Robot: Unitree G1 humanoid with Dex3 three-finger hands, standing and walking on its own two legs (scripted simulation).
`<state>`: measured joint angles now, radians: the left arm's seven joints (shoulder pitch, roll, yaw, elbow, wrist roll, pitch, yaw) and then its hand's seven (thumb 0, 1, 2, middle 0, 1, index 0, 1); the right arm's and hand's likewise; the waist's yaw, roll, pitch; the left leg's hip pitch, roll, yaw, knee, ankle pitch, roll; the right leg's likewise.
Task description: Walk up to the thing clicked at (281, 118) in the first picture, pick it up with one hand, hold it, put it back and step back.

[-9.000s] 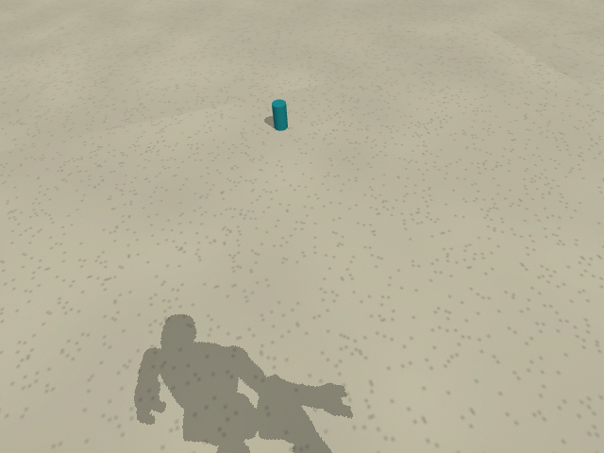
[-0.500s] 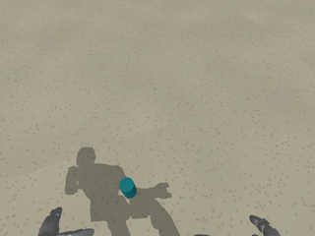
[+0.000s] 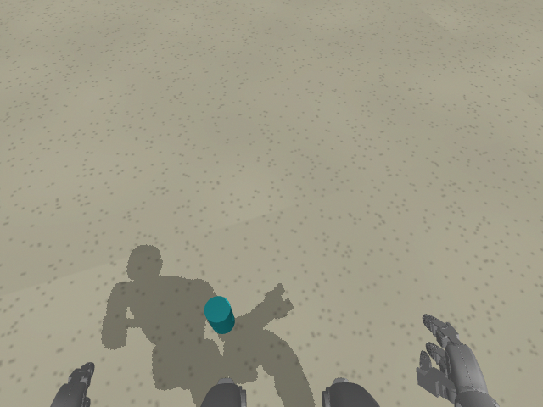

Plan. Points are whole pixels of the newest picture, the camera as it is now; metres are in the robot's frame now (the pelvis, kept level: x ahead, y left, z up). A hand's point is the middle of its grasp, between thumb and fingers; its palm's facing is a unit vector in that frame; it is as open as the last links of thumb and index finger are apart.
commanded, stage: go down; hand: left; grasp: from the side
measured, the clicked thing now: (220, 315) +0.42 +0.18 -0.63
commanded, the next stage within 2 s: none
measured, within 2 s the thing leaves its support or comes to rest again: neither
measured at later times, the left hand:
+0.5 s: hand (114, 377) +0.20 +0.30 -0.18, palm faces +0.11 -0.96 -0.25, open 17.4 cm
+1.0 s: hand (117, 333) +0.29 +0.34 -0.26, palm faces +0.10 -0.98 -0.18, open 17.1 cm
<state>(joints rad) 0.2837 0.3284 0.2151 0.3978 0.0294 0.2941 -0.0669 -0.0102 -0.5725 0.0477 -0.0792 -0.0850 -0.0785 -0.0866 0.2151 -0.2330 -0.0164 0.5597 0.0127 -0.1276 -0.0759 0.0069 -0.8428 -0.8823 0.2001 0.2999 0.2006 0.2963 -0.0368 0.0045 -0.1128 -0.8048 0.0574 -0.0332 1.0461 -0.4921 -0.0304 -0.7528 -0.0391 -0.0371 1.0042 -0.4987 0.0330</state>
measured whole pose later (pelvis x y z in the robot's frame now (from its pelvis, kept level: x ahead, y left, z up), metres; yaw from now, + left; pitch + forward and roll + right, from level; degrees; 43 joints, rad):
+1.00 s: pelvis -0.07 +0.00 -0.22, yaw -3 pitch +33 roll -5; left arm -0.37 0.65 0.64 0.93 -0.13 -0.38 -0.52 -0.02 -0.48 0.13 -0.04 -0.13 -0.04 -0.12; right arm 0.11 -0.29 0.03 0.67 -0.02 -0.15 -0.03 0.01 -0.90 -0.90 0.20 0.30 0.20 0.30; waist -0.06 -0.01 -0.16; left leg -1.83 0.05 -0.11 1.91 -0.67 -0.04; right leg -1.76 -0.02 -0.03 1.87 -0.69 0.03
